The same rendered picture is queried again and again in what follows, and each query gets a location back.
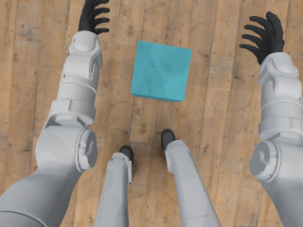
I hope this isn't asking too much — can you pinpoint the robot right upper arm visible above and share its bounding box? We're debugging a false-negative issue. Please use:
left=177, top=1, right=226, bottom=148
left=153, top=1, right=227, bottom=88
left=248, top=139, right=303, bottom=227

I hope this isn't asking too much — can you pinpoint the robot left upper arm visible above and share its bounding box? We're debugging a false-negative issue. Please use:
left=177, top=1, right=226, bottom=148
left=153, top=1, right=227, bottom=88
left=0, top=126, right=98, bottom=227

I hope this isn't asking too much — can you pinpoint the right robot shin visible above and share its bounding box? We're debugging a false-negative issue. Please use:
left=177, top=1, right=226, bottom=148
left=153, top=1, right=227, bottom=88
left=166, top=140, right=191, bottom=154

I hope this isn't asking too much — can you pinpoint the robot left hand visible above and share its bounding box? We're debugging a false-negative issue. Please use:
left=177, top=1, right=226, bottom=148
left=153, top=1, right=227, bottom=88
left=78, top=0, right=110, bottom=35

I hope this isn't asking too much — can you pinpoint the left robot forearm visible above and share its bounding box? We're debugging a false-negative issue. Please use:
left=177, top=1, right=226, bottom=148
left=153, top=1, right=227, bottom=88
left=35, top=30, right=103, bottom=163

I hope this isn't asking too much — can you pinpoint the right robot forearm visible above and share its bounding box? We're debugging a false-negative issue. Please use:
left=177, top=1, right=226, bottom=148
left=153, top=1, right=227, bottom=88
left=258, top=52, right=303, bottom=148

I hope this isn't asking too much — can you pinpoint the carton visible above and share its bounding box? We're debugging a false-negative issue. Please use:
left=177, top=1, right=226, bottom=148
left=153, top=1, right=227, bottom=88
left=131, top=41, right=192, bottom=102

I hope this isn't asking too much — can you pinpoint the robot right foot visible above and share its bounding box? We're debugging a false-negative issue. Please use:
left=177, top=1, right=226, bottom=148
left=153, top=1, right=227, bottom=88
left=161, top=129, right=175, bottom=161

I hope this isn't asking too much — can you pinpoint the robot right hand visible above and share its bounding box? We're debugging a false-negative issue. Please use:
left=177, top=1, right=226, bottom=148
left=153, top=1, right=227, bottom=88
left=239, top=11, right=285, bottom=65

